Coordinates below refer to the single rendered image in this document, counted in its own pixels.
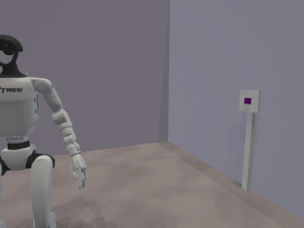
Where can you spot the robot head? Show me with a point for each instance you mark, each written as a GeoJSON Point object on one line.
{"type": "Point", "coordinates": [9, 45]}

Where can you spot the panel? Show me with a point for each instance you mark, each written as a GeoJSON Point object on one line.
{"type": "Point", "coordinates": [250, 134]}

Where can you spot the button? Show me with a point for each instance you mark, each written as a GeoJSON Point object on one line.
{"type": "Point", "coordinates": [247, 101]}

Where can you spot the robot left forearm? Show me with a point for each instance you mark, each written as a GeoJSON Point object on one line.
{"type": "Point", "coordinates": [69, 137]}

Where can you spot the robot left hand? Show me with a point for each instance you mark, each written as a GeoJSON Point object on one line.
{"type": "Point", "coordinates": [78, 164]}

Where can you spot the robot left upper arm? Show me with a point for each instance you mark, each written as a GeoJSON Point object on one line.
{"type": "Point", "coordinates": [46, 87]}

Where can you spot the humanoid robot torso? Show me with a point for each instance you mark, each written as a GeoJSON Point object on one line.
{"type": "Point", "coordinates": [19, 114]}

